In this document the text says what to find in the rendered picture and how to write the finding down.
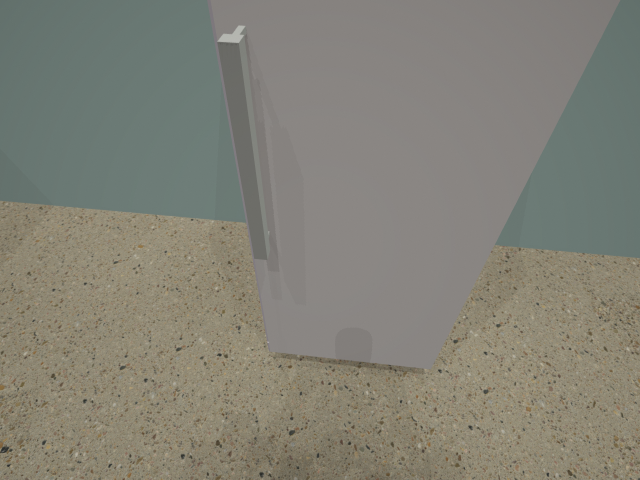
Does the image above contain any fridge door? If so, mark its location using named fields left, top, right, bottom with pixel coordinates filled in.
left=211, top=0, right=620, bottom=369

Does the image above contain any handle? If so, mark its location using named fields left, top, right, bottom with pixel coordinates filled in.
left=217, top=26, right=270, bottom=260

